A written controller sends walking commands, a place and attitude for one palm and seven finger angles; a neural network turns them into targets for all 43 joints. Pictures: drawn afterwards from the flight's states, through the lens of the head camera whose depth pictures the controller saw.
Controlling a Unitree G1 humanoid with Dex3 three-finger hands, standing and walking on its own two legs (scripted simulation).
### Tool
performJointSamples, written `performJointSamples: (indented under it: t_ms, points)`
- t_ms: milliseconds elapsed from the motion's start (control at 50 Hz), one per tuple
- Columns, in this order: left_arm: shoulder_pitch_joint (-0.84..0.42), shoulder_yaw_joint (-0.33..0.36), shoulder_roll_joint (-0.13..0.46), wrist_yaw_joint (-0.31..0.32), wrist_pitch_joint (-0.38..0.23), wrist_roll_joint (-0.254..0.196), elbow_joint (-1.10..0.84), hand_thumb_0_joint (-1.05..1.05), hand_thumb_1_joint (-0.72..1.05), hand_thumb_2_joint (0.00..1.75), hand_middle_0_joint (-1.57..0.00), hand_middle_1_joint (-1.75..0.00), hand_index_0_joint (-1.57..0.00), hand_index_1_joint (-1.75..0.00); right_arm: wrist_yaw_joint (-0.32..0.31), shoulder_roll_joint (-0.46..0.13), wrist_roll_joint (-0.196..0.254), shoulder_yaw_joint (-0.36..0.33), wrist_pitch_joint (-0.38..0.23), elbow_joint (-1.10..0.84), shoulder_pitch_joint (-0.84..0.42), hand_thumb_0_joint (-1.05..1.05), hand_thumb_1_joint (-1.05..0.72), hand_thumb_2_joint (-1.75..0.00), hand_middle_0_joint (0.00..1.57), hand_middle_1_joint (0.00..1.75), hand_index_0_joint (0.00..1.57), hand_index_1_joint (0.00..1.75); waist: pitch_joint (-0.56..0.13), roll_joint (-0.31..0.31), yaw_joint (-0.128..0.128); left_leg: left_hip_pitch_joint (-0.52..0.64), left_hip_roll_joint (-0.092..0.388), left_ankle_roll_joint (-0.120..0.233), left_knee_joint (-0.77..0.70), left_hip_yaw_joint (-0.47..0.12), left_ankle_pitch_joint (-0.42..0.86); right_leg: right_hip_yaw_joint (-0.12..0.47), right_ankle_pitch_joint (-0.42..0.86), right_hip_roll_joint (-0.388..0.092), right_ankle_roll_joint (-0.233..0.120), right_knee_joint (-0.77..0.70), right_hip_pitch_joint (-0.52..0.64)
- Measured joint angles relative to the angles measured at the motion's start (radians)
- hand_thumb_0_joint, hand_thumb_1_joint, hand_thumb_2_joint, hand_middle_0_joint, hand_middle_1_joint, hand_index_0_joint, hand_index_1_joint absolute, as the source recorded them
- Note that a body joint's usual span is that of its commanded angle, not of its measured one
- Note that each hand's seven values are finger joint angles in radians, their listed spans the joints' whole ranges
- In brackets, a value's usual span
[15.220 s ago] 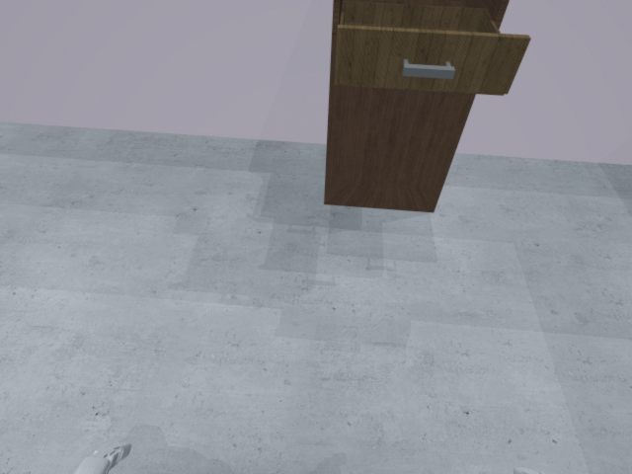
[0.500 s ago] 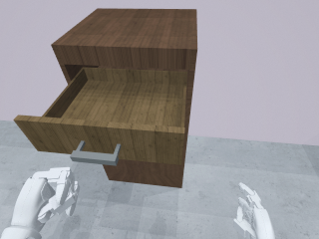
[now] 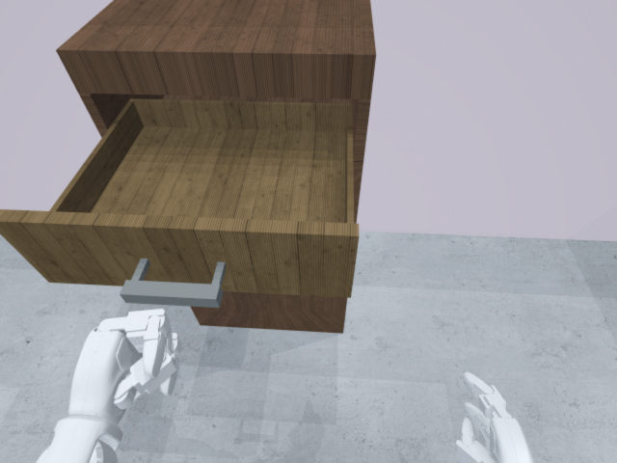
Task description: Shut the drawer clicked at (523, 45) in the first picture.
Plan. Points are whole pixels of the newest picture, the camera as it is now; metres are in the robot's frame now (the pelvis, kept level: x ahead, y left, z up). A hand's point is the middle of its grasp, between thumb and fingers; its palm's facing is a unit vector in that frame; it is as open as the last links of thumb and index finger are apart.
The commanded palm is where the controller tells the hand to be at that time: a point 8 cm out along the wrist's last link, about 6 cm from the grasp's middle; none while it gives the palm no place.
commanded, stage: bring the fist close to the handle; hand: left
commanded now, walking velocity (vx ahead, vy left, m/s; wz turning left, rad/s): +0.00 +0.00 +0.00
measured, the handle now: (177, 280) +0.32 +0.19 +0.07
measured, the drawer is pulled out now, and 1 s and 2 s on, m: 0.29 0.29 0.17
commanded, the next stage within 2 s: push the drawer shut in 0.62 s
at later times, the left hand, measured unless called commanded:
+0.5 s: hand (188, 347) +0.23 +0.16 +0.07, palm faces +0.00 -1.00 -0.06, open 3.3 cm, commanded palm +0.21 +0.22 +0.07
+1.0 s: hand (184, 337) +0.25 +0.17 +0.06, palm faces -0.01 -1.00 -0.06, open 3.1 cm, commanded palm +0.24 +0.22 +0.07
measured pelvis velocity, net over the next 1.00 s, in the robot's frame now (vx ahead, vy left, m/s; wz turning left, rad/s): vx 0.00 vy -0.01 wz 0.00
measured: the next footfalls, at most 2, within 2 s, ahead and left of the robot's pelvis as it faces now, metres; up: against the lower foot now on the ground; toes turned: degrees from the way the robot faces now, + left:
none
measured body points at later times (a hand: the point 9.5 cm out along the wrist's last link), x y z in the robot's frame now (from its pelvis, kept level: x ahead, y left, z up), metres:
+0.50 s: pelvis +0.01 +0.00 -0.01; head +0.04 -0.02 +0.44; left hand +0.23 +0.21 +0.08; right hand +0.17 -0.24 -0.09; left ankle +0.00 +0.11 -0.71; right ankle +0.00 -0.11 -0.71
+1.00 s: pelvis +0.00 -0.01 -0.01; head +0.04 -0.02 +0.44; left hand +0.24 +0.22 +0.07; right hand +0.17 -0.25 -0.09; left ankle +0.00 +0.11 -0.71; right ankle +0.00 -0.11 -0.71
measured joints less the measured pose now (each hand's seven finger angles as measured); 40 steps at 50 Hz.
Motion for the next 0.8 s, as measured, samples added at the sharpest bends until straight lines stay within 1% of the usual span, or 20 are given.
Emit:
performJointSamples:
  t_ms: [120, 280, 440, 520, 640, 740, 800]
  points:
    - [-0.067, -0.022, -0.002, 0.004, -0.025, 0.014, 0.07, 0.02, 0.9, 0.9, -1.4, -1.6, -1.4, -1.6, 0.003, -0.001, -0.005, 0.003, 0.024, -0.008, -0.006, 0.02, -0.9, -0.9, 0.2, 0.3, 0.2, 0.3, -0.005, -0.002, -0.008, -0.047, -0.002, 0.001, 0.03, 0.004, -0.011, 0.004, -0.012, -0.003, 0.001, 0.035, -0.05]
    - [-0.133, 0.014, 0.008, 0.011, -0.052, 0.007, 0.165, 0.02, 0.9, 0.9, -1.4, -1.6, -1.4, -1.59, 0.011, 0.001, -0.007, 0.0, 0.062, -0.019, -0.007, 0.01, -0.9, -0.9, 0.2, 0.3, 0.2, 0.3, -0.016, -0.009, -0.016, -0.09, 0.005, -0.003, 0.057, 0.007, -0.026, 0.007, -0.026, 0.003, -0.004, 0.064, -0.097]
    - [-0.067, 0.001, 0.002, 0.003, -0.078, 0.0, 0.112, 0.03, 0.9, 0.91, -1.4, -1.6, -1.4, -1.6, 0.018, -0.005, -0.004, -0.013, 0.079, -0.026, 0.005, 0.01, -0.9, -0.9, 0.2, 0.3, 0.2, 0.3, -0.037, 0.005, -0.014, -0.085, 0.007, -0.004, 0.056, 0.006, -0.035, 0.007, -0.034, 0.006, -0.004, 0.06, -0.091]
    - [-0.05, -0.005, -0.003, 0.004, -0.077, -0.001, 0.106, 0.02, 0.9, 0.9, -1.4, -1.6, -1.4, -1.6, 0.018, -0.004, -0.002, -0.013, 0.091, -0.037, -0.003, 0.01, -0.9, -0.9, 0.2, 0.3, 0.2, 0.3, -0.037, 0.005, -0.014, -0.085, 0.006, -0.006, 0.059, 0.005, -0.037, 0.005, -0.038, 0.005, -0.006, 0.066, -0.092]
    - [-0.052, -0.001, 0.005, 0.005, -0.071, 0.005, 0.115, 0.02, 0.9, 0.9, -1.4, -1.6, -1.4, -1.59, 0.014, -0.001, -0.003, -0.008, 0.103, -0.049, -0.014, 0.01, -0.9, -0.9, 0.2, 0.3, 0.2, 0.3, -0.032, -0.003, -0.012, -0.094, 0.009, -0.01, 0.066, 0.0, -0.036, 0.001, -0.039, 0.007, -0.01, 0.075, -0.101]
    - [-0.075, 0.022, 0.019, -0.001, -0.092, -0.008, 0.125, 0.02, 0.9, 0.9, -1.4, -1.6, -1.4, -1.59, 0.012, -0.003, 0.0, -0.004, 0.103, -0.046, -0.017, 0.01, -0.9, -0.9, 0.2, 0.3, 0.2, 0.3, -0.033, -0.001, -0.012, -0.1, 0.012, -0.014, 0.075, -0.008, -0.038, -0.007, -0.04, 0.01, -0.014, 0.077, -0.101]
    - [-0.105, 0.03, 0.022, -0.015, -0.09, -0.019, 0.149, 0.02, 0.9, 0.9, -1.4, -1.6, -1.4, -1.6, 0.01, -0.008, 0.001, -0.002, 0.103, -0.041, -0.019, 0.01, -0.9, -0.9, 0.2, 0.3, 0.2, 0.3, -0.033, 0.003, -0.014, -0.104, 0.012, -0.014, 0.077, -0.011, -0.038, -0.01, -0.04, 0.01, -0.014, 0.077, -0.102]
